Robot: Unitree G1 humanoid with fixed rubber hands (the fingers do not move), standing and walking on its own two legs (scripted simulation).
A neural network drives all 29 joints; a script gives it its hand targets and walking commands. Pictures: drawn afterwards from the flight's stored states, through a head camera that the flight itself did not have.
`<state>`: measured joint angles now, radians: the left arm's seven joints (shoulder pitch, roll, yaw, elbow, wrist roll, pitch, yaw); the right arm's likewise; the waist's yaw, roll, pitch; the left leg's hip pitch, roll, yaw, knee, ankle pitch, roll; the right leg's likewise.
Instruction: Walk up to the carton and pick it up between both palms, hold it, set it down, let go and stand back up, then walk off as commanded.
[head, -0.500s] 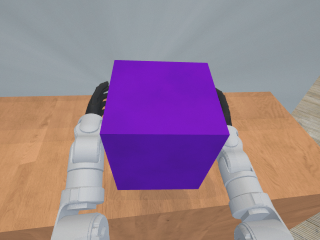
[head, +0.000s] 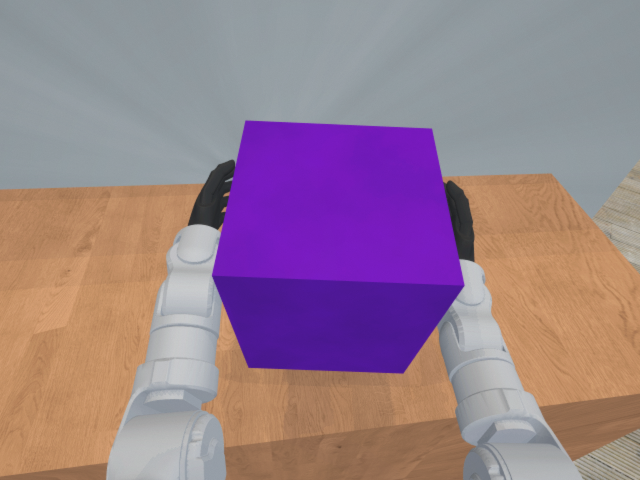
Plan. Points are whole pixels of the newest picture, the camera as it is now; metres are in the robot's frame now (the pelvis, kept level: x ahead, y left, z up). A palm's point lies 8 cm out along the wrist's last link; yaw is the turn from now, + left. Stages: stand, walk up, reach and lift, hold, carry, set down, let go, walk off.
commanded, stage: set down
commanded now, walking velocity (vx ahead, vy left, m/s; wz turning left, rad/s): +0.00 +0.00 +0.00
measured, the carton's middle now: (331, 259) +0.35 -0.02 +0.11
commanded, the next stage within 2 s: none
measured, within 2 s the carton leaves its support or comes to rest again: neither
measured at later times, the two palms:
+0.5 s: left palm (212, 212) +0.40 +0.12 +0.14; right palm (458, 247) +0.34 -0.17 +0.13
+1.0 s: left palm (218, 243) +0.43 +0.13 +0.05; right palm (428, 283) +0.36 -0.17 +0.04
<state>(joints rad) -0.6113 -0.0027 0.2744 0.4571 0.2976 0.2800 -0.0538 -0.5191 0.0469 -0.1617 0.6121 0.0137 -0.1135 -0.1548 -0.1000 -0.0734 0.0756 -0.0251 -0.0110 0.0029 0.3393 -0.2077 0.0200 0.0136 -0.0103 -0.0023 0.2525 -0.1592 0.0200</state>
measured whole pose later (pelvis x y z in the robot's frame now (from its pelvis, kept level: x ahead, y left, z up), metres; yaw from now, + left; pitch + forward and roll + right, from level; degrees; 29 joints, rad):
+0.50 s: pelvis -0.01 +0.00 +0.00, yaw +0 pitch -3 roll -1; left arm -0.70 0.00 0.32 0.62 0.29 0.18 -0.05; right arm -0.55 0.07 -0.26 0.66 -0.16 -0.16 -0.15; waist -0.10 -0.05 0.01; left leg -0.10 -0.01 0.00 0.34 -0.20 0.03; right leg -0.05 -0.01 0.00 0.23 -0.14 0.03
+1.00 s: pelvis +0.02 +0.01 +0.00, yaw +0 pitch +4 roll -1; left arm -0.71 0.02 0.36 0.80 0.32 0.08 -0.09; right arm -0.51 0.13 -0.35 0.85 -0.22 -0.30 -0.18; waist -0.10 -0.07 0.02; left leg -0.20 -0.01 0.00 0.34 -0.21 0.03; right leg -0.14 -0.01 0.00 0.22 -0.14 0.03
